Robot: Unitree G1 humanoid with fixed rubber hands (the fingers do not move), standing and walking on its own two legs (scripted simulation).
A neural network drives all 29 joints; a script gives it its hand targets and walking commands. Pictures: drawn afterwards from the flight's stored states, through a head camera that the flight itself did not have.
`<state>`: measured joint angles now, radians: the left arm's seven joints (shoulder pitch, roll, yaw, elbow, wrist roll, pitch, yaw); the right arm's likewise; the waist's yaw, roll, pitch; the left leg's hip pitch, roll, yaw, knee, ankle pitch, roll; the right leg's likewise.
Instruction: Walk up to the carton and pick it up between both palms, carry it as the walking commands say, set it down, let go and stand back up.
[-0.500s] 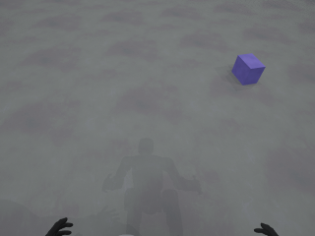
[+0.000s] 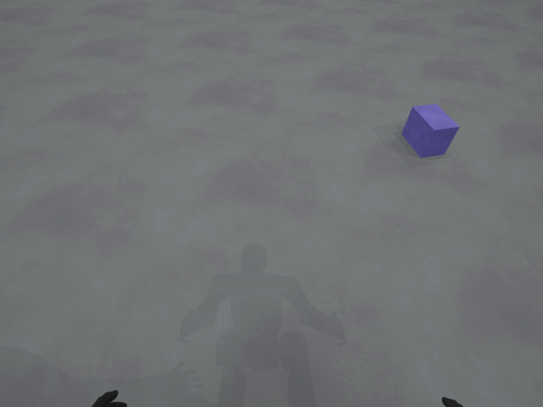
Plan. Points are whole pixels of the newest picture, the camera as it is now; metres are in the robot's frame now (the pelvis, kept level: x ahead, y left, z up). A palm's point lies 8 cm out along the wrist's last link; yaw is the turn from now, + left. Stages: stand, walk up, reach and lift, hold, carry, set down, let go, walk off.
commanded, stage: stand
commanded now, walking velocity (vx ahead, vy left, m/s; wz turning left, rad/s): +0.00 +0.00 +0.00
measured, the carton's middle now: (428, 130) +1.67 -0.87 -0.67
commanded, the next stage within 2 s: walk up in 1.40 s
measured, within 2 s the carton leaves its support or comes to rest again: neither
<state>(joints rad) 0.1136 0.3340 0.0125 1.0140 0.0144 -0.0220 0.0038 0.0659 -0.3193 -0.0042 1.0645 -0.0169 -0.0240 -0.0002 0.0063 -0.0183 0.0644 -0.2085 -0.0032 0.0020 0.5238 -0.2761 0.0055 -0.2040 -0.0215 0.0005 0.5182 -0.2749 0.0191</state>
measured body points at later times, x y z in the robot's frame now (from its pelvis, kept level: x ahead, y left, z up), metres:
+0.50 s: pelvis +0.00 -0.01 +0.01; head +0.00 +0.00 +0.46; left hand +0.09 +0.29 -0.12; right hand +0.09 -0.30 -0.12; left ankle +0.01 +0.12 -0.74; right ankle +0.00 -0.13 -0.74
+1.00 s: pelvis +0.00 -0.01 +0.01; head +0.01 -0.01 +0.46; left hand +0.09 +0.28 -0.12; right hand +0.09 -0.31 -0.12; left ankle +0.01 +0.12 -0.74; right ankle +0.00 -0.13 -0.74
